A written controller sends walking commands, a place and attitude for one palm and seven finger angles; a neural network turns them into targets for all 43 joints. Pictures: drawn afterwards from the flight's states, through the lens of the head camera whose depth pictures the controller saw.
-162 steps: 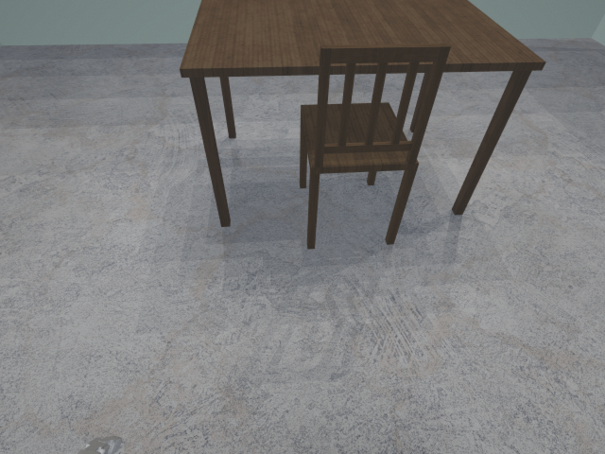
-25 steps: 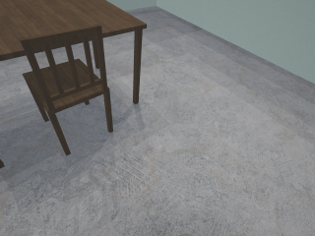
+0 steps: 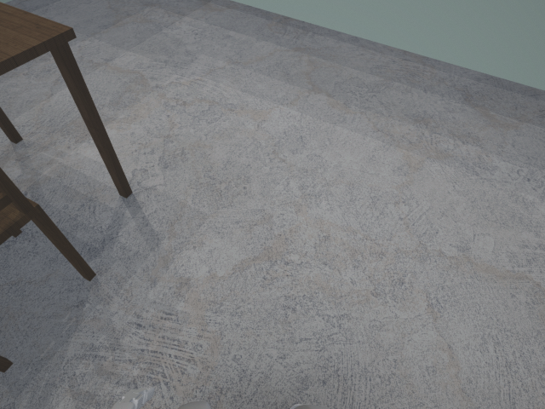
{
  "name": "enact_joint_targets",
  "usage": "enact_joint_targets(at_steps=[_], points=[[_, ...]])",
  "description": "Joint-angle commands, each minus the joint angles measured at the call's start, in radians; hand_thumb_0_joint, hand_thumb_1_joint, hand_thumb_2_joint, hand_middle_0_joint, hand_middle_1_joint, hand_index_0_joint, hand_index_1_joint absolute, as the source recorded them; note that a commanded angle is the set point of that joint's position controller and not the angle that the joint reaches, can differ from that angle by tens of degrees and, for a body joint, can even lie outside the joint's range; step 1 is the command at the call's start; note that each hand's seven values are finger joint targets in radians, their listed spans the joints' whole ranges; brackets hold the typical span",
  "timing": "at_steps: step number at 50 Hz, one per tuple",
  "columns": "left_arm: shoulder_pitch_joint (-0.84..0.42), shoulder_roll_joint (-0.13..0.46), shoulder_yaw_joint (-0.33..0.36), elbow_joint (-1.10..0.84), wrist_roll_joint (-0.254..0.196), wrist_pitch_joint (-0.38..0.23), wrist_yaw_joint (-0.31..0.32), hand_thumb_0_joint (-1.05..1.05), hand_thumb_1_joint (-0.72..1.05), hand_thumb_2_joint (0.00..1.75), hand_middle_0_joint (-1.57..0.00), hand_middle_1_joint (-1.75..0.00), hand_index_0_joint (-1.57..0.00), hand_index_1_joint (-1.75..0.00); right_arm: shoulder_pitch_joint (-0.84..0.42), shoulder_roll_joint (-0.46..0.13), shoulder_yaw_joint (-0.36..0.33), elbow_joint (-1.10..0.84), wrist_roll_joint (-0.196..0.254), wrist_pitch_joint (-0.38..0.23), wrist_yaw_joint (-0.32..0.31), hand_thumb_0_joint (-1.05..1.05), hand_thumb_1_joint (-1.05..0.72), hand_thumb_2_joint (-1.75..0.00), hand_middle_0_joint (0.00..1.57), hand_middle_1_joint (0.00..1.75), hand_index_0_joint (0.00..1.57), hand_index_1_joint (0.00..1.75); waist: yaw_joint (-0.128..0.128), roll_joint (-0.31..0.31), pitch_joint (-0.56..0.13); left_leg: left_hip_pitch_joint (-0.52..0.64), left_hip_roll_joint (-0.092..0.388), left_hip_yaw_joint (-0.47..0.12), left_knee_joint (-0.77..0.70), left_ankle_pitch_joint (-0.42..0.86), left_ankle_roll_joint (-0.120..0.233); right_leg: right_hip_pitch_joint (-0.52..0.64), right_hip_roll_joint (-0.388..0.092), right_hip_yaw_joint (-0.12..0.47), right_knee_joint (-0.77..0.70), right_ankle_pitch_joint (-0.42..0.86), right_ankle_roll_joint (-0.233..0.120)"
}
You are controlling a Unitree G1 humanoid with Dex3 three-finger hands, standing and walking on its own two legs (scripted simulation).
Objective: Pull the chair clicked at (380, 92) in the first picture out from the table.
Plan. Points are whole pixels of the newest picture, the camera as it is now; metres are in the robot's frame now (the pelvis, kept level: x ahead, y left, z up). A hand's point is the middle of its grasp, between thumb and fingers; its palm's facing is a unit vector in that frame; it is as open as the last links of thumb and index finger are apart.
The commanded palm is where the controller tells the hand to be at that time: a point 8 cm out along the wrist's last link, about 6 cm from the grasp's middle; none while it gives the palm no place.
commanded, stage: walk to a spot facing it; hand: left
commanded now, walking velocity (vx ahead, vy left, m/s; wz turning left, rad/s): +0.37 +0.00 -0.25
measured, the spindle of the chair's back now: out of the picture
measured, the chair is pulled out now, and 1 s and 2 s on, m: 0.00 0.00 0.00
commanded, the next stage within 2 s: turn to face it in 0.76 s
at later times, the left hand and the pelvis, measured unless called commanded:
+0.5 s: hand (129, 394) +0.17 +0.23 -0.17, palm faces -0.05 -0.99 -0.16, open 7.4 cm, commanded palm none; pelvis +0.23 +0.05 +0.01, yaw -12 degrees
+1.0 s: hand (227, 202) +0.56 +0.10 -0.15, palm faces -0.45 -0.86 -0.26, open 7.4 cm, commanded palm none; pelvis +0.36 -0.01 +0.00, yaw -26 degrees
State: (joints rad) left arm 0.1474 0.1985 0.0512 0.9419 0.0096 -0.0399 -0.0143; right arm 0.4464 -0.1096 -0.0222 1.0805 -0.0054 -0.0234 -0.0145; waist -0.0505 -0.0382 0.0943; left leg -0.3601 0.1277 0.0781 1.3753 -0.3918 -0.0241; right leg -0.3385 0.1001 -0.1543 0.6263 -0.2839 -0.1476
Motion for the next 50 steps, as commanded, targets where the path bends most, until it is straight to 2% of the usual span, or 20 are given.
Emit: enact_joint_targets(at_steps=[1, 3, 7, 15, 17, 19, 20, 21, 22, 23, 25, 28, 36, 41, 44, 46, 47, 48, 49, 50], points=[[0.124, 0.115, 0.026, 0.001, 0.006, -0.03, 0.023, 0.0, 0.9, 0.9, -0.2, -0.3, -0.2, -0.3, 0.004, -0.092, -0.031, -0.098, -0.016, -0.01, -0.008, 0.0, -0.9, -0.9, 0.2, 0.3, 0.2, 0.3, 0.008, 0.095, -0.03, -0.166, 0.058, -0.063, -0.073, 0.101, -0.008, 0.008, -0.331, 0.351, -0.388, 0.34, -0.033], [0.14, 0.103, 0.026, 0.017, 0.013, -0.041, 0.023, 0.0, 0.9, 0.9, -0.2, -0.3, -0.2, -0.3, 0.0, -0.082, -0.035, -0.102, -0.02, -0.002, -0.001, 0.0, -0.9, -0.9, 0.2, 0.3, 0.2, 0.3, -0.009, 0.049, -0.037, -0.186, 0.053, -0.05, -0.146, 0.132, -0.022, 0.008, -0.293, 0.314, -0.391, 0.366, -0.051], [0.231, 0.08, 0.022, 0.043, 0.005, -0.048, 0.018, 0.0, 0.9, 0.9, -0.2, -0.3, -0.2, -0.3, -0.154, -0.103, -0.038, -0.153, -0.024, -0.009, 0.013, 0.0, -0.9, -0.9, 0.2, 0.3, 0.2, 0.3, 0.04, -0.078, -0.041, -0.301, 0.037, -0.039, -0.263, 0.236, -0.033, 0.134, -0.241, 0.306, -0.368, 0.442, -0.013], [0.374, 0.097, 0.015, 0.082, 0.011, -0.048, 0.039, 0.0, 0.9, 0.9, -0.2, -0.3, -0.2, -0.3, -0.451, -0.103, -0.023, -0.247, -0.018, -0.032, 0.038, 0.0, -0.9, -0.9, 0.2, 0.3, 0.2, 0.3, 0.126, -0.071, -0.019, -0.299, -0.039, 0.026, -0.605, 0.191, -0.015, 0.37, -0.266, 0.354, -0.293, 0.73, -0.018], [0.374, 0.105, 0.014, 0.084, 0.01, -0.045, 0.041, 0.0, 0.9, 0.9, -0.2, -0.3, -0.2, -0.3, -0.454, -0.11, -0.024, -0.251, -0.017, -0.036, 0.034, 0.0, -0.9, -0.9, 0.2, 0.3, 0.2, 0.3, 0.11, -0.083, -0.024, -0.197, -0.077, 0.046, -0.695, 0.161, 0.002, 0.366, -0.269, 0.362, -0.249, 0.837, -0.01], [0.324, 0.128, 0.023, 0.073, 0.007, -0.049, 0.043, 0.0, 0.9, 0.9, -0.2, -0.3, -0.2, -0.3, -0.278, -0.145, -0.038, -0.199, -0.018, -0.046, 0.015, 0.0, -0.9, -0.9, 0.2, 0.3, 0.2, 0.3, 0.019, -0.066, -0.113, 0.072, -0.125, 0.06, -0.83, 0.211, 0.027, 0.313, -0.245, 0.339, -0.07, 0.949, 0.019], [0.299, 0.13, 0.028, 0.066, -0.001, -0.05, 0.041, 0.0, 0.9, 0.9, -0.2, -0.3, -0.2, -0.3, -0.116, -0.196, -0.051, -0.153, -0.021, -0.05, 0.005, 0.0, -0.9, -0.9, 0.2, 0.3, 0.2, 0.3, -0.054, -0.035, -0.195, 0.355, -0.068, 0.005, -0.883, 0.331, 0.048, 0.162, -0.214, 0.323, 0.107, 0.804, 0.052], [0.322, 0.081, 0.028, 0.05, -0.018, -0.048, 0.031, 0.0, 0.9, 0.9, -0.2, -0.3, -0.2, -0.3, 0.027, -0.309, -0.081, -0.122, -0.035, -0.057, -0.007, 0.0, -0.9, -0.9, 0.2, 0.3, 0.2, 0.3, -0.092, 0.167, -0.33, 0.645, 0.212, -0.302, -0.881, 0.493, 0.143, -0.091, -0.081, 0.224, 0.403, 0.328, 0.104], [0.347, 0.063, 0.022, 0.044, -0.018, -0.053, 0.026, 0.0, 0.9, 0.9, -0.2, -0.3, -0.2, -0.3, 0.078, -0.346, -0.082, -0.107, -0.022, -0.052, -0.007, 0.0, -0.9, -0.9, 0.2, 0.3, 0.2, 0.3, -0.066, 0.279, -0.381, 0.705, 0.418, -0.527, -0.988, 0.619, 0.23, -0.234, -0.031, 0.188, 0.696, -0.266, 0.12], [0.305, 0.09, 0.029, 0.037, -0.009, -0.04, 0.028, 0.0, 0.9, 0.9, -0.2, -0.3, -0.2, -0.3, -0.001, -0.31, -0.072, -0.132, -0.008, -0.043, -0.005, 0.0, -0.9, -0.9, 0.2, 0.3, 0.2, 0.3, -0.041, 0.149, -0.26, 0.534, 0.415, -0.47, -1.033, 0.479, 0.246, -0.251, -0.106, 0.22, 0.761, -0.244, 0.113], [0.247, 0.054, 0.04, 0.047, 0.01, -0.012, 0.01, 0.0, 0.9, 0.9, -0.2, -0.3, -0.2, -0.3, -0.158, -0.186, -0.039, -0.157, -0.01, -0.056, -0.012, 0.0, -0.9, -0.9, 0.2, 0.3, 0.2, 0.3, 0.027, 0.122, -0.04, 0.219, 0.307, -0.293, -1.14, 0.24, 0.155, -0.259, -0.172, 0.208, 0.757, -0.089, 0.138], [0.311, -0.008, 0.042, 0.058, 0.02, 0.036, -0.006, 0.0, 0.9, 0.9, -0.2, -0.3, -0.2, -0.3, -0.199, -0.126, -0.026, -0.145, -0.009, -0.065, -0.016, 0.0, -0.9, -0.9, 0.2, 0.3, 0.2, 0.3, 0.1, 0.157, 0.002, 0.077, 0.207, -0.042, -1.145, 0.345, 0.087, -0.196, -0.189, 0.165, 0.696, 0.016, 0.161], [0.151, -0.012, 0.053, -0.018, 0.02, 0.074, -0.018, 0.0, 0.9, 0.9, -0.2, -0.3, -0.2, -0.3, -0.125, -0.172, -0.046, -0.131, -0.011, -0.049, -0.022, 0.0, -0.9, -0.9, 0.2, 0.3, 0.2, 0.3, 0.069, 0.188, -0.011, 0.216, 0.206, 0.134, -1.08, 0.679, 0.136, -0.312, -0.214, 0.089, 0.456, 0.11, 0.21], [0.01, 0.003, 0.042, -0.071, 0.017, 0.067, -0.019, 0.0, 0.9, 0.9, -0.2, -0.3, -0.2, -0.3, -0.083, -0.21, -0.063, -0.119, -0.022, -0.023, -0.018, 0.0, -0.9, -0.9, 0.2, 0.3, 0.2, 0.3, 0.016, 0.213, -0.012, 0.307, 0.229, 0.19, -0.993, 0.736, 0.127, -0.232, -0.18, 0.029, 0.18, 0.05, 0.192], [0.042, 0.018, 0.036, -0.073, 0.023, 0.048, -0.009, 0.0, 0.9, 0.9, -0.2, -0.3, -0.2, -0.3, -0.069, -0.228, -0.068, -0.112, -0.021, -0.013, -0.014, 0.0, -0.9, -0.9, 0.2, 0.3, 0.2, 0.3, 0.034, 0.195, -0.068, 0.318, 0.239, 0.183, -0.849, 0.859, 0.111, -0.069, -0.13, 0.008, 0.04, 0.036, 0.159], [0.228, 0.096, 0.047, -0.014, 0.032, 0.016, 0.009, 0.0, 0.9, 0.9, -0.2, -0.3, -0.2, -0.3, -0.055, -0.201, -0.055, -0.104, -0.008, -0.01, -0.006, 0.0, -0.9, -0.9, 0.2, 0.3, 0.2, 0.3, 0.122, 0.04, -0.205, 0.162, 0.163, 0.204, -0.553, 0.654, 0.038, 0.29, -0.194, 0.084, -0.135, 0.377, 0.129], [0.299, 0.199, 0.064, 0.013, 0.031, -0.003, 0.024, 0.0, 0.9, 0.9, -0.2, -0.3, -0.2, -0.3, -0.024, -0.116, -0.036, -0.121, 0.007, -0.009, -0.004, 0.0, -0.9, -0.9, 0.2, 0.3, 0.2, 0.3, 0.136, -0.235, -0.343, -0.093, -0.004, 0.182, -0.278, -0.127, -0.017, 0.527, -0.498, 0.441, -0.13, 0.862, 0.009], [0.299, 0.213, 0.049, 0.015, 0.002, -0.001, 0.03, 0.0, 0.9, 0.9, -0.2, -0.3, -0.2, -0.3, -0.037, -0.129, -0.032, -0.135, 0.014, 0.009, -0.016, 0.0, -0.9, -0.9, 0.2, 0.3, 0.2, 0.3, 0.121, -0.172, -0.402, -0.039, -0.016, -0.005, -0.2, -0.269, -0.009, 0.442, -0.552, 0.417, -0.162, 0.964, -0.072], [0.202, 0.176, 0.037, 0.011, 0.005, 0.003, 0.039, 0.0, 0.9, 0.9, -0.2, -0.3, -0.2, -0.3, -0.06, -0.102, -0.026, -0.122, 0.011, 0.019, -0.018, 0.0, -0.9, -0.9, 0.2, 0.3, 0.2, 0.3, 0.094, -0.096, -0.305, -0.064, 0.001, -0.05, -0.196, -0.241, -0.004, 0.369, -0.521, 0.311, -0.197, 0.828, -0.085], [0.145, 0.166, 0.037, -0.006, 0.01, 0.003, 0.044, 0.0, 0.9, 0.9, -0.2, -0.3, -0.2, -0.3, -0.055, -0.092, -0.019, -0.114, 0.005, 0.023, -0.014, 0.0, -0.9, -0.9, 0.2, 0.3, 0.2, 0.3, 0.085, -0.173, -0.281, -0.089, 0.002, -0.059, -0.178, -0.2, -0.007, 0.318, -0.502, 0.327, -0.22, 0.705, -0.067]])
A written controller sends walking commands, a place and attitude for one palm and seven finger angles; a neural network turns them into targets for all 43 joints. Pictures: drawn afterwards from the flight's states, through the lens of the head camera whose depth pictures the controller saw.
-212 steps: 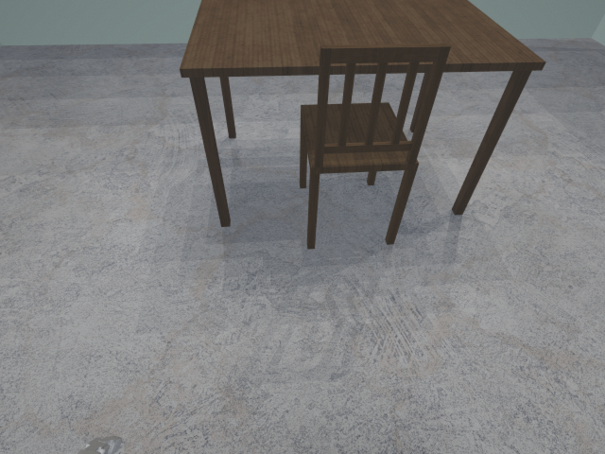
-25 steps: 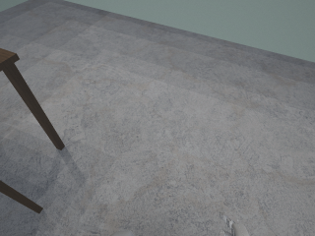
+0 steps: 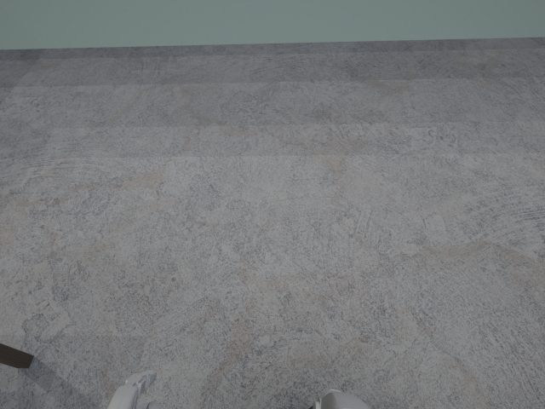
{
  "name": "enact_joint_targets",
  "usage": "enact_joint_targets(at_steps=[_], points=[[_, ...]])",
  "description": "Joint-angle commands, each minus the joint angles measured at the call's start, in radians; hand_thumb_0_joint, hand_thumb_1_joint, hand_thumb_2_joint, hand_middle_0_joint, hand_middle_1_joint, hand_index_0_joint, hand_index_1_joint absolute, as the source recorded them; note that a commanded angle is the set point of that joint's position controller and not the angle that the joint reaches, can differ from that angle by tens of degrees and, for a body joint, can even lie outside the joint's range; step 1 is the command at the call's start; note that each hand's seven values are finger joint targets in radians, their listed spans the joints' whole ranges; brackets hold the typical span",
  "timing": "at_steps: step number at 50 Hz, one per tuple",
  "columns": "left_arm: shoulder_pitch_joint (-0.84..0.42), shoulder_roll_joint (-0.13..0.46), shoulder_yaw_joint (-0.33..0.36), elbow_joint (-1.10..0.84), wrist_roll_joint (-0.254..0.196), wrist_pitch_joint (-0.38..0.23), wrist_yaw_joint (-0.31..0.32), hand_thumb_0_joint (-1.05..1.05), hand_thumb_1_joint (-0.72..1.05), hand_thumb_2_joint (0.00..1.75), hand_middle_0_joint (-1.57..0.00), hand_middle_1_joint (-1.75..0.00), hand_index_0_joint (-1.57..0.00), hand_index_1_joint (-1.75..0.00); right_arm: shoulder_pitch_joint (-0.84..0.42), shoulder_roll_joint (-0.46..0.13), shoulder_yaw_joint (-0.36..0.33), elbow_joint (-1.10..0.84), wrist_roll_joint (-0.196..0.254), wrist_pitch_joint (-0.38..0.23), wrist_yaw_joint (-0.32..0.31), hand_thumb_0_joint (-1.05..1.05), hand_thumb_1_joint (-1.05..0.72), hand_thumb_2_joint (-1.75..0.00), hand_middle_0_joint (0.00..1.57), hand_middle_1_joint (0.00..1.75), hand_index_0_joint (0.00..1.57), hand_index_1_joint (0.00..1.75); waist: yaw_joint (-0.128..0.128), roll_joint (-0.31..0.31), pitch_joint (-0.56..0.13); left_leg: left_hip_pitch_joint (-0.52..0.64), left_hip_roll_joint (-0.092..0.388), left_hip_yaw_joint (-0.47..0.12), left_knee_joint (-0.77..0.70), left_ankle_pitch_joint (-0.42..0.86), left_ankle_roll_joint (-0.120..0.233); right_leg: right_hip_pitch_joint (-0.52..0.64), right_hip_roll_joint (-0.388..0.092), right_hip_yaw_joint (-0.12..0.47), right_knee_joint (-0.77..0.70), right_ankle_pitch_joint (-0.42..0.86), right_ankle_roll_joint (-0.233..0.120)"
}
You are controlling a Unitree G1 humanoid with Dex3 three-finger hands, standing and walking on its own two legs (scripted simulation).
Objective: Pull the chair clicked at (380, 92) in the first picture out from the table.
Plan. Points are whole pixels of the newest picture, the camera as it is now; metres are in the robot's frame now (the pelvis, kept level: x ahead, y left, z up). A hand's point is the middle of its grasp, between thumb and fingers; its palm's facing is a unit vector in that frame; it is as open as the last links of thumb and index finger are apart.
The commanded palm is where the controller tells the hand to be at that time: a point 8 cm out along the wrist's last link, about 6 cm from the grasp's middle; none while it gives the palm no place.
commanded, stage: turn to face it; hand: left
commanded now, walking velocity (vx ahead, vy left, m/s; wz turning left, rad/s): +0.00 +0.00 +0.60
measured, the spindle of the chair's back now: out of the picture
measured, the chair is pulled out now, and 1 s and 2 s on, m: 0.00 0.00 0.00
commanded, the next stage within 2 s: none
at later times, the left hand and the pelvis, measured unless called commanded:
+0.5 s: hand out of the picture +0.03 +0.26 -0.16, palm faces +0.33 -0.92 -0.22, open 7.4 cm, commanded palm none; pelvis +0.02 +0.04 +0.01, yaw +16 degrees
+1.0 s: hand out of the picture +0.01 +0.18 -0.11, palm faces +0.57 -0.77 -0.29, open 7.4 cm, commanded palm none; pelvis +0.03 -0.04 +0.02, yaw +35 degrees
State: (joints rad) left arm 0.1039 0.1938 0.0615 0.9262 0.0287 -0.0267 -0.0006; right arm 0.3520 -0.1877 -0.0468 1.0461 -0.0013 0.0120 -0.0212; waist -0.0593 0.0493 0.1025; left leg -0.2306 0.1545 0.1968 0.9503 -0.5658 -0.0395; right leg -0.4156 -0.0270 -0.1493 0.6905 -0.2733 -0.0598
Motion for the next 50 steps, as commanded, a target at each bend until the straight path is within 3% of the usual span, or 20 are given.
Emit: enact_joint_targets(at_steps=[1, 5, 13, 16, 17, 18, 19, 20, 21, 23, 25, 30, 36, 41, 42, 43, 44, 45, 48, 50], points=[[0.136, 0.14, 0.015, -0.001, -0.011, -0.005, 0.033, 0.0, 0.9, 0.9, -0.2, -0.3, -0.2, -0.3, 0.032, -0.035, 0.0, -0.061, -0.004, -0.006, -0.007, 0.0, -0.9, -0.9, 0.2, 0.3, 0.2, 0.3, 0.076, -0.214, -0.225, -0.211, -0.023, -0.186, 0.256, 0.028, 0.006, 0.315, -0.35, 0.266, -0.313, 0.609, -0.128], [0.046, 0.111, 0.008, -0.02, -0.009, 0.009, 0.039, 0.0, 0.9, 0.9, -0.2, -0.3, -0.2, -0.3, 0.054, -0.017, -0.009, -0.031, -0.01, 0.026, 0.003, 0.0, -0.9, -0.9, 0.2, 0.3, 0.2, 0.3, 0.031, -0.159, -0.114, -0.177, -0.033, -0.15, 0.187, 0.118, -0.011, 0.134, -0.316, 0.104, -0.379, 0.406, -0.08], [0.076, 0.132, 0.037, -0.023, 0.003, 0.025, 0.044, 0.0, 0.9, 0.9, -0.2, -0.3, -0.2, -0.3, -0.055, -0.006, -0.024, -0.102, -0.011, 0.021, 0.026, 0.0, -0.9, -0.9, 0.2, 0.3, 0.2, 0.3, 0.07, -0.189, -0.105, -0.186, -0.039, -0.089, -0.097, 0.108, -0.014, 0.2, -0.363, 0.038, -0.335, 0.261, -0.071], [0.065, 0.13, 0.048, -0.038, -0.004, 0.035, 0.04, 0.0, 0.9, 0.9, -0.2, -0.3, -0.2, -0.3, -0.002, -0.025, -0.033, -0.108, -0.019, 0.014, 0.028, 0.0, -0.9, -0.9, 0.2, 0.3, 0.2, 0.3, 0.035, -0.159, -0.135, -0.064, -0.065, -0.053, -0.304, 0.27, -0.005, 0.153, -0.335, -0.029, -0.211, 0.164, -0.009], [0.065, 0.117, 0.045, -0.046, -0.013, 0.043, 0.035, 0.0, 0.9, 0.9, -0.2, -0.3, -0.2, -0.3, 0.041, -0.059, -0.042, -0.101, -0.02, 0.009, 0.029, 0.0, -0.9, -0.9, 0.2, 0.3, 0.2, 0.3, 0.011, -0.042, -0.149, 0.016, -0.054, -0.095, -0.425, 0.366, 0.008, 0.097, -0.294, -0.057, -0.101, 0.075, 0.031], [0.072, 0.064, 0.039, -0.073, -0.02, 0.052, 0.029, 0.0, 0.9, 0.9, -0.2, -0.3, -0.2, -0.3, 0.078, -0.153, -0.06, -0.109, -0.026, 0.0, 0.027, 0.0, -0.9, -0.9, 0.2, 0.3, 0.2, 0.3, -0.005, 0.26, -0.146, 0.074, 0.145, -0.425, -0.577, 0.545, 0.096, -0.083, -0.168, -0.093, 0.122, -0.177, 0.11], [0.003, 0.036, 0.029, -0.121, -0.015, 0.056, 0.028, 0.0, 0.9, 0.9, -0.2, -0.3, -0.2, -0.3, 0.111, -0.223, -0.076, -0.115, -0.032, -0.002, 0.015, 0.0, -0.9, -0.9, 0.2, 0.3, 0.2, 0.3, -0.041, 0.339, -0.124, 0.078, 0.312, -0.651, -0.667, 0.754, 0.226, -0.217, -0.073, -0.016, 0.36, -0.411, 0.146], [-0.013, 0.058, 0.034, -0.13, -0.009, 0.056, 0.023, 0.0, 0.9, 0.9, -0.2, -0.3, -0.2, -0.3, 0.089, -0.235, -0.077, -0.116, -0.032, -0.002, 0.012, 0.0, -0.9, -0.9, 0.2, 0.3, 0.2, 0.3, -0.019, 0.188, -0.145, 0.05, 0.319, -0.592, -0.664, 0.636, 0.259, -0.2, -0.095, 0.082, 0.481, -0.326, 0.126], [-0.019, 0.047, 0.04, -0.109, -0.002, 0.058, 0.021, 0.0, 0.9, 0.9, -0.2, -0.3, -0.2, -0.3, 0.039, -0.2, -0.07, -0.124, -0.029, -0.01, 0.002, 0.0, -0.9, -0.9, 0.2, 0.3, 0.2, 0.3, -0.002, 0.179, -0.132, 0.051, 0.23, -0.55, -0.664, 0.627, 0.214, -0.249, -0.095, 0.118, 0.517, -0.23, 0.129], [0.008, 0.067, 0.046, -0.08, -0.004, 0.052, 0.011, 0.0, 0.9, 0.9, -0.2, -0.3, -0.2, -0.3, -0.046, -0.159, -0.051, -0.15, -0.022, -0.02, -0.006, 0.0, -0.9, -0.9, 0.2, 0.3, 0.2, 0.3, 0.032, 0.148, -0.133, 0.071, 0.147, -0.431, -0.618, 0.711, 0.16, -0.252, -0.093, 0.138, 0.554, -0.107, 0.146], [0.056, 0.081, 0.045, -0.056, -0.01, 0.054, 0.011, 0.0, 0.9, 0.9, -0.2, -0.3, -0.2, -0.3, -0.066, -0.168, -0.048, -0.158, -0.018, -0.026, -0.009, 0.0, -0.9, -0.9, 0.2, 0.3, 0.2, 0.3, 0.045, 0.082, -0.166, 0.119, 0.105, -0.378, -0.598, 0.805, 0.164, -0.221, -0.079, 0.142, 0.533, -0.073, 0.16], [0.042, 0.095, 0.04, -0.063, -0.018, 0.062, 0.019, 0.0, 0.9, 0.9, -0.2, -0.3, -0.2, -0.3, -0.042, -0.197, -0.06, -0.15, -0.018, -0.017, -0.004, 0.0, -0.9, -0.9, 0.2, 0.3, 0.2, 0.3, 0.025, 0.042, -0.164, 0.153, 0.096, -0.417, -0.607, 0.772, 0.199, -0.17, -0.061, 0.145, 0.399, -0.096, 0.177], [0.019, 0.1, 0.035, -0.096, -0.023, 0.061, 0.022, 0.0, 0.9, 0.9, -0.2, -0.3, -0.2, -0.3, -0.078, -0.226, -0.071, -0.162, -0.023, 0.002, 0.007, 0.0, -0.9, -0.9, 0.2, 0.3, 0.2, 0.3, 0.015, 0.101, -0.135, 0.089, 0.083, -0.512, -0.612, 0.629, 0.217, -0.078, -0.029, 0.143, 0.187, -0.157, 0.168], [0.134, 0.111, 0.035, -0.082, -0.032, 0.041, 0.029, 0.0, 0.9, 0.9, -0.2, -0.3, -0.2, -0.3, -0.162, -0.237, -0.082, -0.194, -0.019, 0.014, 0.014, 0.0, -0.9, -0.9, 0.2, 0.3, 0.2, 0.3, 0.069, 0.11, -0.175, -0.043, 0.021, -0.54, -0.515, 0.653, 0.173, 0.196, 0.017, 0.121, -0.151, -0.026, 0.144], [0.174, 0.134, 0.041, -0.076, -0.029, 0.032, 0.033, 0.0, 0.9, 0.9, -0.2, -0.3, -0.2, -0.3, -0.171, -0.217, -0.08, -0.204, -0.011, 0.015, 0.017, 0.0, -0.9, -0.9, 0.2, 0.3, 0.2, 0.3, 0.09, 0.054, -0.183, -0.137, -0.024, -0.515, -0.459, 0.548, 0.127, 0.323, -0.017, 0.136, -0.304, 0.068, 0.136], [0.202, 0.229, 0.056, -0.081, -0.01, 0.018, 0.04, 0.0, 0.9, 0.9, -0.2, -0.3, -0.2, -0.3, -0.158, -0.147, -0.072, -0.217, 0.0, 0.017, 0.025, 0.0, -0.9, -0.9, 0.2, 0.3, 0.2, 0.3, 0.104, -0.206, -0.196, -0.314, -0.143, -0.382, -0.261, 0.279, 0.042, 0.465, -0.243, 0.349, -0.458, 0.039, 0.074], [0.185, 0.299, 0.063, -0.099, -0.004, 0.022, 0.042, 0.0, 0.9, 0.9, -0.2, -0.3, -0.2, -0.3, -0.169, -0.121, -0.068, -0.247, -0.009, 0.016, 0.023, 0.0, -0.9, -0.9, 0.2, 0.3, 0.2, 0.3, 0.103, -0.393, -0.158, -0.416, -0.235, -0.243, -0.01, -0.034, -0.014, 0.379, -0.475, 0.559, -0.468, 0.141, -0.035], [0.152, 0.27, 0.053, -0.114, -0.01, 0.027, 0.043, 0.0, 0.9, 0.9, -0.2, -0.3, -0.2, -0.3, -0.182, -0.168, -0.079, -0.243, -0.019, 0.023, 0.025, 0.0, -0.9, -0.9, 0.2, 0.3, 0.2, 0.3, 0.093, -0.267, -0.128, -0.375, -0.178, -0.294, 0.15, -0.015, 0.002, 0.245, -0.469, 0.488, -0.452, 0.103, -0.076], [0.015, 0.163, 0.027, -0.142, -0.014, 0.022, 0.039, 0.0, 0.9, 0.9, -0.2, -0.3, -0.2, -0.3, -0.141, -0.156, -0.082, -0.183, -0.025, 0.045, 0.044, 0.0, -0.9, -0.9, 0.2, 0.3, 0.2, 0.3, 0.013, -0.218, -0.024, -0.366, -0.127, -0.259, 0.293, 0.181, -0.018, 0.142, -0.3, 0.267, -0.434, 0.092, -0.014], [0.062, 0.149, 0.02, -0.131, -0.013, 0.011, 0.035, 0.0, 0.9, 0.9, -0.2, -0.3, -0.2, -0.3, -0.139, -0.139, -0.073, -0.173, -0.022, 0.046, 0.049, 0.0, -0.9, -0.9, 0.2, 0.3, 0.2, 0.3, 0.028, -0.209, -0.044, -0.375, -0.126, -0.222, 0.298, 0.23, -0.038, 0.215, -0.272, 0.165, -0.393, 0.236, -0.013]])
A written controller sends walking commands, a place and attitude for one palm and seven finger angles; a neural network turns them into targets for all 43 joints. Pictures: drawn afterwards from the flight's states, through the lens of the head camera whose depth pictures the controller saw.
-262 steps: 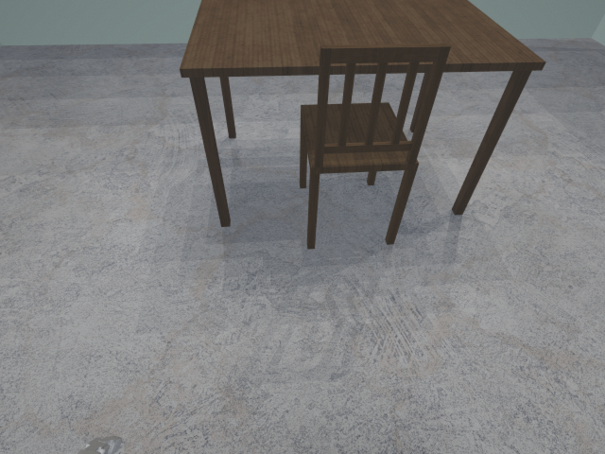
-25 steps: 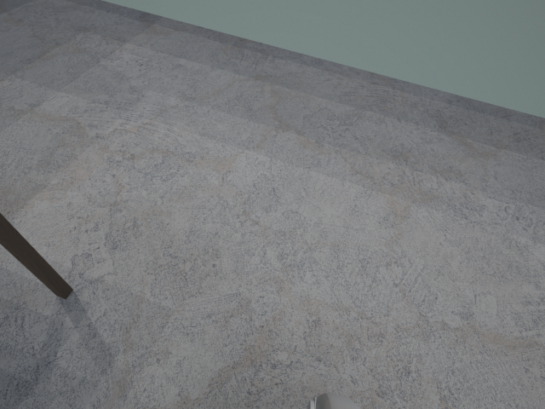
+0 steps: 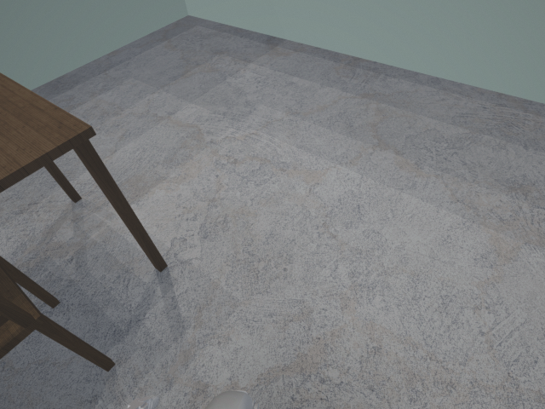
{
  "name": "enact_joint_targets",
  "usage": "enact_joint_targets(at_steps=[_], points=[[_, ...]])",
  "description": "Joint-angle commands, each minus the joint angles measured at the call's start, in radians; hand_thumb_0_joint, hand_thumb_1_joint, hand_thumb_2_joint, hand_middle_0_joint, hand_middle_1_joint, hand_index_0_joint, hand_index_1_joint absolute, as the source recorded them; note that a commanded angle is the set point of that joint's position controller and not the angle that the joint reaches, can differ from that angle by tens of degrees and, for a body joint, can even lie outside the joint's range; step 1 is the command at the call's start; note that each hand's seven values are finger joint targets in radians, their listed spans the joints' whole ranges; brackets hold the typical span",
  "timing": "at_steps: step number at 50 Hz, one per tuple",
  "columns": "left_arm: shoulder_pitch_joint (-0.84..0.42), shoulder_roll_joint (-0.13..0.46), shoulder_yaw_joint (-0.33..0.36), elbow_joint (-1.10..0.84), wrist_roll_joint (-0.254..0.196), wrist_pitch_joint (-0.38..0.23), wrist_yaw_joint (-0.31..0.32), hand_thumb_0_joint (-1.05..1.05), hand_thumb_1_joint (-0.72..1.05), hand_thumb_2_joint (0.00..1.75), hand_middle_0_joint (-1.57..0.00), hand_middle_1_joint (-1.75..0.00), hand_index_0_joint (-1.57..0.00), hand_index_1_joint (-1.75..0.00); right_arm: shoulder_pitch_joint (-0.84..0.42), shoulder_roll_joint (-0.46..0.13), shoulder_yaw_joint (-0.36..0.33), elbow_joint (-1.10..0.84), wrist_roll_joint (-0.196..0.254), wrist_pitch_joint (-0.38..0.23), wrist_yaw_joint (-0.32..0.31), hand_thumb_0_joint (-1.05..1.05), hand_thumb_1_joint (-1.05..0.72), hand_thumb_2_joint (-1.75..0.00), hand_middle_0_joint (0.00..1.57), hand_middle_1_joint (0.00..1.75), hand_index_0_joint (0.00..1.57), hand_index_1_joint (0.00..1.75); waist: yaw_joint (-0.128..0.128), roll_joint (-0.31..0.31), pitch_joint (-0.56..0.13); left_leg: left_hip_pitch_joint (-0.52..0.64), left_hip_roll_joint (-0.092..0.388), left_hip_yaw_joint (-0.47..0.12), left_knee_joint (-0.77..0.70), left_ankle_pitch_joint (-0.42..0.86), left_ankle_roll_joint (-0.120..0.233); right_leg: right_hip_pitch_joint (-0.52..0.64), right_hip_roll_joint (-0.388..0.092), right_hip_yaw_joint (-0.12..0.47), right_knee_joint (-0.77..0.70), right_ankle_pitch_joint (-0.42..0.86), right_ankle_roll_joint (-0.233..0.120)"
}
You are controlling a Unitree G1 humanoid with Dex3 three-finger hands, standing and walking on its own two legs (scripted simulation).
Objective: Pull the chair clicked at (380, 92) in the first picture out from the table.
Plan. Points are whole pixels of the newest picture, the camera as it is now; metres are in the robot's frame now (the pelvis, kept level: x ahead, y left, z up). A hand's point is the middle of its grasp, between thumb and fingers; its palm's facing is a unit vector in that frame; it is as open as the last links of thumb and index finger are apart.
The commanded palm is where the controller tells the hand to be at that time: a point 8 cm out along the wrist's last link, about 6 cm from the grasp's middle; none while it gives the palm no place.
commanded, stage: turn to face it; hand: left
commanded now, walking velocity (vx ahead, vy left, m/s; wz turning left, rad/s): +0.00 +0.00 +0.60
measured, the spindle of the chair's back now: out of the picture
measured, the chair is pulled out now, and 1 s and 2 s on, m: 0.00 0.00 0.00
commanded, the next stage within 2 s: take the last steps up to it in 1.36 s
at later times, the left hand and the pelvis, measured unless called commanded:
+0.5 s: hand out of the picture -0.08 +0.26 -0.18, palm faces +0.38 -0.89 -0.26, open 7.4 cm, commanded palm none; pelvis -0.03 +0.04 -0.01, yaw +18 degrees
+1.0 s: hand out of the picture -0.03 +0.23 -0.13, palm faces +0.55 -0.78 -0.31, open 7.4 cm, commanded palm none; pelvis -0.03 -0.01 +0.00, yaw +36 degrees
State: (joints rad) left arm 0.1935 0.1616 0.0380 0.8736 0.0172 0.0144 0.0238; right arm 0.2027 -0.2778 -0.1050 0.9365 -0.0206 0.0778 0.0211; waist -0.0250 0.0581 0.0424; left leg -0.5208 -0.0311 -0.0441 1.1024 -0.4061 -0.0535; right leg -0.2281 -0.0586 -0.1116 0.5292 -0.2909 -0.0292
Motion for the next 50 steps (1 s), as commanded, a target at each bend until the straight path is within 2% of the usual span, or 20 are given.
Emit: enact_joint_targets(at_steps=[1, 13, 15, 17, 18, 19, 20, 21, 22, 26, 34, 38, 42, 43, 44, 45, 46, 47, 48, 50], points=[[0.007, 0.183, 0.043, -0.07, -0.002, -0.031, 0.011, 0.0, 0.9, 0.9, -0.2, -0.3, -0.2, -0.3, -0.004, -0.047, -0.013, -0.064, -0.003, -0.018, 0.007, 0.0, -0.9, -0.9, 0.2, 0.3, 0.2, 0.3, 0.009, -0.216, 0.001, -0.087, 0.059, 0.027, 0.133, 0.075, -0.03, 0.065, -0.238, 0.118, -0.223, 0.279, -0.045], [0.125, 0.248, 0.065, -0.012, 0.015, -0.016, 0.01, 0.0, 0.9, 0.9, -0.2, -0.3, -0.2, -0.3, -0.154, -0.024, 0.021, -0.113, 0.011, -0.032, 0.008, 0.0, -0.9, -0.9, 0.2, 0.3, 0.2, 0.3, 0.085, -0.264, -0.074, 0.055, 0.083, 0.128, -0.285, -0.056, -0.017, 0.191, -0.345, 0.035, -0.142, 0.452, -0.097], [0.116, 0.265, 0.073, -0.009, 0.016, -0.01, 0.007, 0.0, 0.9, 0.9, -0.2, -0.3, -0.2, -0.3, -0.126, -0.023, 0.025, -0.111, 0.013, -0.04, 0.006, 0.0, -0.9, -0.9, 0.2, 0.3, 0.2, 0.3, 0.077, -0.282, -0.093, 0.127, 0.073, 0.155, -0.383, -0.037, -0.001, 0.175, -0.353, 0.002, -0.102, 0.466, -0.083], [0.101, 0.264, 0.076, -0.004, 0.006, -0.003, 0.002, 0.0, 0.9, 0.9, -0.2, -0.3, -0.2, -0.3, -0.06, -0.044, 0.019, -0.101, 0.009, -0.048, 0.003, 0.0, -0.9, -0.9, 0.2, 0.3, 0.2, 0.3, 0.037, -0.246, -0.122, 0.268, 0.063, 0.167, -0.579, 0.112, 0.015, 0.115, -0.327, -0.061, 0.001, 0.401, -0.026], [0.101, 0.244, 0.073, -0.006, -0.002, 0.002, -0.001, 0.0, 0.9, 0.9, -0.2, -0.3, -0.2, -0.3, -0.004, -0.09, 0.008, -0.085, 0.008, -0.057, 0.004, 0.0, -0.9, -0.9, 0.2, 0.3, 0.2, 0.3, 0.006, -0.111, -0.156, 0.435, 0.1, 0.101, -0.703, 0.252, 0.033, -0.007, -0.292, -0.089, 0.148, 0.296, 0.025], [0.085, 0.186, 0.064, -0.046, -0.01, 0.007, -0.01, 0.0, 0.9, 0.9, -0.2, -0.3, -0.2, -0.3, 0.056, -0.207, -0.023, -0.084, 0.003, -0.065, -0.004, 0.0, -0.9, -0.9, 0.2, 0.3, 0.2, 0.3, -0.039, 0.214, -0.166, 0.595, 0.355, -0.254, -0.748, 0.568, 0.146, -0.304, -0.143, -0.127, 0.373, -0.157, 0.121], [-0.005, 0.167, 0.046, -0.086, -0.001, 0.014, -0.006, 0.0, 0.9, 0.9, -0.2, -0.3, -0.2, -0.3, 0.125, -0.259, -0.033, -0.059, 0.009, -0.058, -0.014, 0.0, -0.9, -0.9, 0.2, 0.3, 0.2, 0.3, -0.074, 0.243, -0.156, 0.571, 0.471, -0.349, -0.75, 0.825, 0.258, -0.403, -0.084, -0.021, 0.532, -0.391, 0.135], [-0.016, 0.185, 0.051, -0.091, 0.0, 0.019, -0.006, 0.0, 0.9, 0.9, -0.2, -0.3, -0.2, -0.3, 0.114, -0.245, -0.027, -0.053, 0.004, -0.056, -0.017, 0.0, -0.9, -0.9, 0.2, 0.3, 0.2, 0.3, -0.055, 0.127, -0.138, 0.518, 0.471, -0.27, -0.736, 0.734, 0.287, -0.392, -0.106, 0.038, 0.612, -0.331, 0.119], [-0.031, 0.171, 0.055, -0.073, 0.006, 0.022, -0.005, 0.0, 0.9, 0.9, -0.2, -0.3, -0.2, -0.3, 0.073, -0.198, -0.018, -0.06, 0.003, -0.064, -0.027, 0.0, -0.9, -0.9, 0.2, 0.3, 0.2, 0.3, -0.045, 0.145, -0.114, 0.482, 0.389, -0.258, -0.749, 0.714, 0.254, -0.411, -0.101, 0.066, 0.636, -0.254, 0.124], [0.022, 0.186, 0.064, -0.021, 0.0, 0.022, -0.015, 0.0, 0.9, 0.9, -0.2, -0.3, -0.2, -0.3, -0.049, -0.142, 0.007, -0.095, 0.005, -0.071, -0.033, 0.0, -0.9, -0.9, 0.2, 0.3, 0.2, 0.3, 0.021, 0.082, -0.054, 0.375, 0.253, -0.149, -0.768, 0.601, 0.19, -0.341, -0.07, 0.096, 0.651, -0.077, 0.137], [-0.055, 0.179, 0.06, -0.062, -0.004, 0.023, -0.003, 0.0, 0.9, 0.9, -0.2, -0.3, -0.2, -0.3, 0.025, -0.143, -0.005, -0.078, 0.001, -0.064, -0.03, 0.0, -0.9, -0.9, 0.2, 0.3, 0.2, 0.3, -0.006, 0.081, -0.046, 0.375, 0.246, -0.285, -0.793, 0.434, 0.227, -0.305, -0.033, 0.124, 0.471, -0.101, 0.148], [-0.095, 0.164, 0.052, -0.088, -0.009, 0.015, 0.001, 0.0, 0.9, 0.9, -0.2, -0.3, -0.2, -0.3, 0.044, -0.147, -0.012, -0.076, -0.004, -0.058, -0.03, 0.0, -0.9, -0.9, 0.2, 0.3, 0.2, 0.3, -0.018, 0.09, -0.066, 0.369, 0.239, -0.358, -0.755, 0.487, 0.24, -0.239, 0.007, 0.125, 0.325, -0.148, 0.134], [-0.013, 0.157, 0.051, -0.08, -0.02, 0.002, 0.007, 0.0, 0.9, 0.9, -0.2, -0.3, -0.2, -0.3, 0.009, -0.149, -0.018, -0.086, -0.002, -0.052, -0.029, 0.0, -0.9, -0.9, 0.2, 0.3, 0.2, 0.3, 0.022, 0.103, -0.116, 0.29, 0.195, -0.38, -0.673, 0.578, 0.209, -0.028, 0.054, 0.111, 0.067, -0.06, 0.113], [0.02, 0.173, 0.054, -0.072, -0.02, -0.006, 0.009, 0.0, 0.9, 0.9, -0.2, -0.3, -0.2, -0.3, -0.004, -0.139, -0.018, -0.092, 0.006, -0.052, -0.027, 0.0, -0.9, -0.9, 0.2, 0.3, 0.2, 0.3, 0.044, 0.072, -0.128, 0.226, 0.165, -0.37, -0.63, 0.537, 0.176, 0.085, 0.044, 0.111, -0.075, 0.039, 0.11], [0.063, 0.216, 0.064, -0.063, -0.016, -0.017, 0.014, 0.0, 0.9, 0.9, -0.2, -0.3, -0.2, -0.3, 0.005, -0.099, -0.012, -0.097, 0.014, -0.053, -0.023, 0.0, -0.9, -0.9, 0.2, 0.3, 0.2, 0.3, 0.063, -0.035, -0.154, 0.098, 0.106, -0.315, -0.544, 0.345, 0.115, 0.251, -0.057, 0.191, -0.211, 0.099, 0.088], [0.069, 0.315, 0.084, -0.069, 0.003, -0.023, 0.021, 0.0, 0.9, 0.9, -0.2, -0.3, -0.2, -0.3, 0.027, -0.023, -0.003, -0.115, 0.02, -0.053, -0.021, 0.0, -0.9, -0.9, 0.2, 0.3, 0.2, 0.3, 0.066, -0.355, -0.147, -0.111, -0.049, -0.087, -0.304, -0.079, 0.018, 0.358, -0.353, 0.467, -0.279, 0.143, -0.017], [0.068, 0.328, 0.076, -0.081, -0.001, -0.015, 0.021, 0.0, 0.9, 0.9, -0.2, -0.3, -0.2, -0.3, 0.002, -0.075, -0.014, -0.125, 0.004, -0.048, -0.023, 0.0, -0.9, -0.9, 0.2, 0.3, 0.2, 0.3, 0.068, -0.307, -0.119, -0.092, -0.032, -0.058, -0.098, -0.207, 0.01, 0.18, -0.459, 0.5, -0.268, 0.217, -0.103], [0.002, 0.278, 0.065, -0.095, -0.003, -0.015, 0.021, 0.0, 0.9, 0.9, -0.2, -0.3, -0.2, -0.3, 0.025, -0.082, -0.019, -0.105, -0.002, -0.036, -0.017, 0.0, -0.9, -0.9, 0.2, 0.3, 0.2, 0.3, 0.029, -0.204, -0.074, -0.069, -0.004, -0.087, 0.031, -0.124, 0.013, 0.08, -0.397, 0.403, -0.278, 0.136, -0.113], [-0.058, 0.246, 0.064, -0.102, -0.006, -0.015, 0.023, 0.0, 0.9, 0.9, -0.2, -0.3, -0.2, -0.3, 0.039, -0.07, -0.022, -0.087, -0.002, -0.024, -0.012, 0.0, -0.9, -0.9, 0.2, 0.3, 0.2, 0.3, 0.002, -0.249, -0.042, -0.063, 0.017, -0.077, 0.078, -0.085, 0.009, 0.028, -0.351, 0.362, -0.29, 0.093, -0.084], [-0.091, 0.199, 0.042, -0.106, -0.007, -0.019, 0.013, 0.0, 0.9, 0.9, -0.2, -0.3, -0.2, -0.3, 0.055, -0.063, -0.017, -0.056, -0.005, -0.017, 0.002, 0.0, -0.9, -0.9, 0.2, 0.3, 0.2, 0.3, -0.019, -0.221, 0.024, -0.067, 0.042, -0.019, 0.15, 0.029, -0.011, 0.004, -0.253, 0.195, -0.252, 0.174, -0.055]])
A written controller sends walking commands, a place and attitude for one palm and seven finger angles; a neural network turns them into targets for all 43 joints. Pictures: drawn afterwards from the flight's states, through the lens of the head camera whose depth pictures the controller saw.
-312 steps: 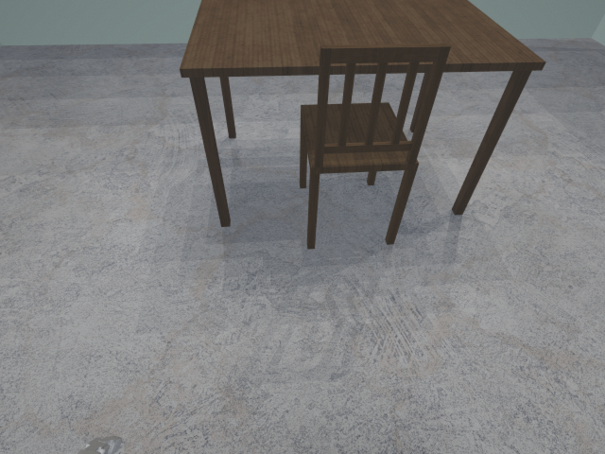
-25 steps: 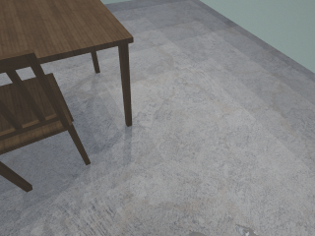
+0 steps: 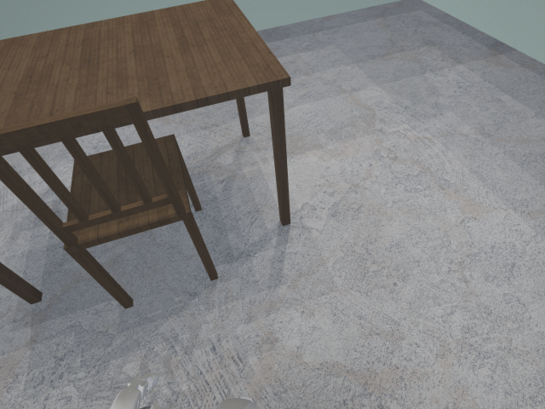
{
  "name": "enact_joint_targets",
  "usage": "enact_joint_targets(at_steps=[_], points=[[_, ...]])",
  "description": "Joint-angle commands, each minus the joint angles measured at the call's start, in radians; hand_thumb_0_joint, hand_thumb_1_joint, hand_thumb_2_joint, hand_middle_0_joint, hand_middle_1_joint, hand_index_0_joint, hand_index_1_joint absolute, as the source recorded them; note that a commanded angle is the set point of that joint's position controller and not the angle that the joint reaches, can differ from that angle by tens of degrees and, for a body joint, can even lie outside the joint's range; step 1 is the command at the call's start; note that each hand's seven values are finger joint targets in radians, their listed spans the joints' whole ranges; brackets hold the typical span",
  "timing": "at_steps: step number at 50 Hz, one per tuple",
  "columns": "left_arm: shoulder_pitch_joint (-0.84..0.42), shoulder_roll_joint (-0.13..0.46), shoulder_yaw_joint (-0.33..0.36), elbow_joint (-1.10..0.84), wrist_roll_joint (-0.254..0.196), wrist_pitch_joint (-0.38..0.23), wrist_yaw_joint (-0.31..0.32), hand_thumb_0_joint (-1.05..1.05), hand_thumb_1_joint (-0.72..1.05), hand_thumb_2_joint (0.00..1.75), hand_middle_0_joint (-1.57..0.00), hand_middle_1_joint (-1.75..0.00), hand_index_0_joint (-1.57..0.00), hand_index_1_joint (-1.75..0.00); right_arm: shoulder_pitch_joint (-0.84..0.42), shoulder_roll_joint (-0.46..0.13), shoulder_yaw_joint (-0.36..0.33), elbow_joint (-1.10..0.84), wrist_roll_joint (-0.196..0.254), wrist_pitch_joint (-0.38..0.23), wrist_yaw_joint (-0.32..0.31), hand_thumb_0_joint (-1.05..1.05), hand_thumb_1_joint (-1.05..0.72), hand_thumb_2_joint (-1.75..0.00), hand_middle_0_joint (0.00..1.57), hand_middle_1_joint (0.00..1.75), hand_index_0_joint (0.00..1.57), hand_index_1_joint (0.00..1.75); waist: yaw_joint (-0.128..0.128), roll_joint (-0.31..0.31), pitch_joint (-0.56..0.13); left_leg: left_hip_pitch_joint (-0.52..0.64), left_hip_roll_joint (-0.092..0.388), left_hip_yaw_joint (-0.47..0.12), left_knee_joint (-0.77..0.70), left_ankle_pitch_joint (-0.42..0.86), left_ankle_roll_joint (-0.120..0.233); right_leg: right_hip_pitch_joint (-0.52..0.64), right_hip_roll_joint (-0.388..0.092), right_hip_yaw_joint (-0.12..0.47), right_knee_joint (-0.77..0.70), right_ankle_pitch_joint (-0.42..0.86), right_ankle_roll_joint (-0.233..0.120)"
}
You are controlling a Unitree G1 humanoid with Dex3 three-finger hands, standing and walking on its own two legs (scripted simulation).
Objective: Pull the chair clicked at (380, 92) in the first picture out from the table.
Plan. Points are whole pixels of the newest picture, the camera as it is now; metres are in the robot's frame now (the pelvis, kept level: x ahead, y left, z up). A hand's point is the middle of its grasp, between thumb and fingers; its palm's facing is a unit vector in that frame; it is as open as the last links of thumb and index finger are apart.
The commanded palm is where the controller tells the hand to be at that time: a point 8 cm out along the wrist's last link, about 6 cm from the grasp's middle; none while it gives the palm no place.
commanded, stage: turn to face it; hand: left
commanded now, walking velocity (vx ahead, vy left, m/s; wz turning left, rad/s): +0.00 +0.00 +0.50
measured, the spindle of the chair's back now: (93, 176) +0.68 +0.49 -0.10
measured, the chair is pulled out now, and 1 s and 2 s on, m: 0.00 0.00 0.00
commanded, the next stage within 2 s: take the last steps up to it in 0.36 s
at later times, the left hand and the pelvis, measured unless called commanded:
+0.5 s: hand out of the picture -0.07 +0.27 -0.18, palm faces +0.29 -0.92 -0.25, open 7.4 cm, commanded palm none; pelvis -0.02 +0.05 +0.00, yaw +13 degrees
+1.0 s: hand out of the picture +0.05 +0.22 -0.15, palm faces +0.31 -0.92 -0.23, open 7.4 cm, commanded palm none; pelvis +0.04 +0.03 +0.00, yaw +17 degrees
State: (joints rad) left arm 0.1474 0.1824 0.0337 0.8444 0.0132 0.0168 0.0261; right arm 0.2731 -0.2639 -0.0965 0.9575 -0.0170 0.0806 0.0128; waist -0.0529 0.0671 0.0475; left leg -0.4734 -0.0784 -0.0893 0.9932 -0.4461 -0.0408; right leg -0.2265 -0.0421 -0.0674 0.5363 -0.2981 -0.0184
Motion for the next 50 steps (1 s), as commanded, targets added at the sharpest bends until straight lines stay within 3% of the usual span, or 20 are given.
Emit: enact_joint_targets(at_steps=[1, 5, 13, 16, 17, 18, 19, 20, 21, 22, 25, 30, 35, 40, 44, 45, 46, 47, 48, 50], points=[[-0.021, 0.17, 0.043, -0.07, -0.002, -0.026, 0.009, 0.0, 0.9, 0.9, -0.2, -0.3, -0.2, -0.3, -0.009, -0.067, -0.022, -0.075, -0.008, -0.019, 0.013, 0.0, -0.9, -0.9, 0.2, 0.3, 0.2, 0.3, 0.013, -0.236, 0.014, -0.12, 0.087, 0.04, 0.264, 0.095, -0.031, 0.022, -0.25, 0.108, -0.246, 0.229, -0.057], [0.065, 0.186, 0.048, -0.038, 0.004, -0.026, 0.011, 0.0, 0.9, 0.9, -0.2, -0.3, -0.2, -0.3, -0.062, -0.061, -0.015, -0.08, -0.006, -0.013, 0.015, 0.0, -0.9, -0.9, 0.2, 0.3, 0.2, 0.3, 0.05, -0.25, 0.012, -0.112, 0.106, 0.07, 0.195, 0.101, -0.045, 0.068, -0.266, 0.073, -0.246, 0.217, -0.07], [0.179, 0.238, 0.064, 0.029, 0.021, -0.018, 0.007, 0.0, 0.9, 0.9, -0.2, -0.3, -0.2, -0.3, -0.183, -0.024, 0.021, -0.107, 0.009, -0.035, 0.007, 0.0, -0.9, -0.9, 0.2, 0.3, 0.2, 0.3, 0.113, -0.304, -0.045, 0.061, 0.085, 0.163, -0.197, -0.029, -0.022, 0.146, -0.31, 0.045, -0.135, 0.558, -0.108], [0.144, 0.243, 0.069, 0.039, 0.013, -0.014, 0.007, 0.0, 0.9, 0.9, -0.2, -0.3, -0.2, -0.3, -0.095, -0.035, 0.024, -0.081, 0.011, -0.052, -0.001, 0.0, -0.9, -0.9, 0.2, 0.3, 0.2, 0.3, 0.061, -0.283, -0.11, 0.227, 0.072, 0.18, -0.461, 0.138, -0.003, 0.132, -0.282, -0.009, -0.027, 0.552, -0.052], [0.138, 0.226, 0.066, 0.04, 0.002, -0.01, 0.004, 0.0, 0.9, 0.9, -0.2, -0.3, -0.2, -0.3, -0.049, -0.068, 0.018, -0.066, 0.008, -0.062, -0.001, 0.0, -0.9, -0.9, 0.2, 0.3, 0.2, 0.3, 0.033, -0.208, -0.146, 0.359, 0.098, 0.159, -0.607, 0.293, 0.01, 0.068, -0.252, -0.053, 0.072, 0.469, -0.004], [0.159, 0.174, 0.056, 0.021, -0.005, -0.003, 0.001, 0.0, 0.9, 0.9, -0.2, -0.3, -0.2, -0.3, -0.019, -0.164, -0.002, -0.067, 0.001, -0.074, -0.005, 0.0, -0.9, -0.9, 0.2, 0.3, 0.2, 0.3, 0.016, 0.06, -0.195, 0.543, 0.299, -0.078, -0.651, 0.535, 0.075, -0.141, -0.15, -0.099, 0.26, 0.138, 0.063], [0.125, 0.116, 0.032, -0.009, -0.005, 0.003, 0.001, 0.0, 0.9, 0.9, -0.2, -0.3, -0.2, -0.3, 0.027, -0.24, -0.018, -0.064, 0.005, -0.069, -0.015, 0.0, -0.9, -0.9, 0.2, 0.3, 0.2, 0.3, -0.009, 0.246, -0.184, 0.56, 0.485, -0.278, -0.636, 0.96, 0.199, -0.314, -0.07, -0.05, 0.405, -0.357, 0.108], [0.097, 0.144, 0.035, -0.003, 0.001, 0.014, 0.007, 0.0, 0.9, 0.9, -0.2, -0.3, -0.2, -0.3, 0.03, -0.228, -0.011, -0.052, 0.0, -0.059, -0.019, 0.0, -0.9, -0.9, 0.2, 0.3, 0.2, 0.3, -0.013, 0.145, -0.164, 0.48, 0.499, -0.198, -0.608, 0.93, 0.257, -0.271, -0.086, 0.019, 0.502, -0.35, 0.087], [0.08, 0.137, 0.037, 0.018, 0.006, 0.019, 0.006, 0.0, 0.9, 0.9, -0.2, -0.3, -0.2, -0.3, -0.007, -0.179, 0.001, -0.051, -0.003, -0.066, -0.029, 0.0, -0.9, -0.9, 0.2, 0.3, 0.2, 0.3, 0.002, 0.121, -0.115, 0.432, 0.432, -0.156, -0.633, 0.887, 0.239, -0.286, -0.087, 0.038, 0.535, -0.285, 0.089], [0.085, 0.135, 0.041, 0.04, 0.004, 0.022, 0.003, 0.0, 0.9, 0.9, -0.2, -0.3, -0.2, -0.3, -0.061, -0.163, 0.008, -0.06, -0.003, -0.067, -0.037, 0.0, -0.9, -0.9, 0.2, 0.3, 0.2, 0.3, 0.024, 0.172, -0.086, 0.411, 0.386, -0.129, -0.632, 0.861, 0.221, -0.301, -0.085, 0.053, 0.564, -0.224, 0.094], [0.129, 0.133, 0.04, 0.083, 0.005, 0.017, -0.013, 0.0, 0.9, 0.9, -0.2, -0.3, -0.2, -0.3, -0.092, -0.113, 0.03, -0.069, 0.001, -0.076, -0.038, 0.0, -0.9, -0.9, 0.2, 0.3, 0.2, 0.3, 0.049, 0.097, -0.049, 0.367, 0.311, -0.064, -0.678, 0.667, 0.193, -0.278, -0.063, 0.043, 0.594, -0.103, 0.095], [0.111, 0.123, 0.031, 0.092, 0.016, 0.003, -0.028, 0.0, 0.9, 0.9, -0.2, -0.3, -0.2, -0.3, 0.004, -0.091, 0.028, -0.031, 0.002, -0.097, -0.034, 0.0, -0.9, -0.9, 0.2, 0.3, 0.2, 0.3, 0.03, 0.062, -0.003, 0.384, 0.304, -0.137, -0.788, 0.219, 0.22, -0.331, -0.056, 0.032, 0.518, -0.057, 0.091], [0.041, 0.093, 0.024, 0.066, 0.017, -0.012, -0.036, 0.0, 0.9, 0.9, -0.2, -0.3, -0.2, -0.3, 0.079, -0.07, 0.021, 0.004, -0.005, -0.111, -0.037, 0.0, -0.9, -0.9, 0.2, 0.3, 0.2, 0.3, 0.011, 0.048, 0.055, 0.361, 0.321, -0.209, -0.842, 0.034, 0.254, -0.333, -0.061, 0.033, 0.35, -0.071, 0.075], [0.027, 0.066, 0.023, 0.062, 0.013, -0.026, -0.041, 0.0, 0.9, 0.9, -0.2, -0.3, -0.2, -0.3, 0.093, -0.078, 0.022, 0.034, -0.011, -0.114, -0.037, 0.0, -0.9, -0.9, 0.2, 0.3, 0.2, 0.3, 0.018, 0.055, 0.059, 0.289, 0.314, -0.216, -0.828, -0.026, 0.248, -0.192, -0.03, 0.009, 0.165, -0.085, 0.055], [0.191, 0.071, 0.034, 0.132, 0.015, -0.041, -0.035, 0.0, 0.9, 0.9, -0.2, -0.3, -0.2, -0.3, 0.064, -0.046, 0.033, 0.058, -0.004, -0.112, -0.035, 0.0, -0.9, -0.9, 0.2, 0.3, 0.2, 0.3, 0.103, -0.04, 0.05, 0.066, 0.229, -0.126, -0.661, -0.098, 0.176, 0.169, 0.003, 0.0, -0.073, 0.02, 0.043], [0.272, 0.117, 0.044, 0.157, 0.02, -0.055, -0.028, 0.0, 0.9, 0.9, -0.2, -0.3, -0.2, -0.3, 0.071, -0.008, 0.041, 0.059, 0.003, -0.117, -0.033, 0.0, -0.9, -0.9, 0.2, 0.3, 0.2, 0.3, 0.137, -0.16, 0.019, -0.038, 0.153, -0.043, -0.474, -0.083, 0.134, 0.3, -0.094, 0.129, -0.177, -0.115, 0.019], [0.358, 0.198, 0.061, 0.179, 0.024, -0.064, -0.018, 0.0, 0.9, 0.9, -0.2, -0.3, -0.2, -0.3, 0.07, 0.047, 0.052, 0.032, 0.009, -0.124, -0.028, 0.0, -0.9, -0.9, 0.2, 0.3, 0.2, 0.3, 0.164, -0.41, 0.013, -0.213, 0.036, 0.113, -0.182, -0.097, 0.086, 0.388, -0.332, 0.481, -0.342, -0.297, -0.078], [0.404, 0.216, 0.062, 0.182, 0.007, -0.059, -0.011, 0.0, 0.9, 0.9, -0.2, -0.3, -0.2, -0.3, 0.018, -0.014, 0.037, 0.006, -0.006, -0.12, -0.021, 0.0, -0.9, -0.9, 0.2, 0.3, 0.2, 0.3, 0.176, -0.304, 0.031, -0.237, 0.072, 0.073, -0.02, -0.122, 0.085, 0.281, -0.416, 0.608, -0.439, -0.424, -0.143], [0.332, 0.191, 0.062, 0.173, 0.001, -0.064, -0.007, 0.0, 0.9, 0.9, -0.2, -0.3, -0.2, -0.3, 0.022, -0.028, 0.024, 0.02, -0.009, -0.113, -0.014, 0.0, -0.9, -0.9, 0.2, 0.3, 0.2, 0.3, 0.137, -0.278, 0.075, -0.227, 0.115, 0.05, 0.062, -0.026, 0.086, 0.187, -0.389, 0.563, -0.468, -0.499, -0.142], [0.241, 0.107, 0.038, 0.161, 0.001, -0.073, -0.006, 0.0, 0.9, 0.9, -0.2, -0.3, -0.2, -0.3, 0.044, 0.0, 0.022, 0.057, -0.011, -0.104, -0.006, 0.0, -0.9, -0.9, 0.2, 0.3, 0.2, 0.3, 0.081, -0.176, 0.134, -0.193, 0.155, 0.054, 0.12, 0.118, 0.072, 0.068, -0.323, 0.416, -0.459, -0.344, -0.11]])
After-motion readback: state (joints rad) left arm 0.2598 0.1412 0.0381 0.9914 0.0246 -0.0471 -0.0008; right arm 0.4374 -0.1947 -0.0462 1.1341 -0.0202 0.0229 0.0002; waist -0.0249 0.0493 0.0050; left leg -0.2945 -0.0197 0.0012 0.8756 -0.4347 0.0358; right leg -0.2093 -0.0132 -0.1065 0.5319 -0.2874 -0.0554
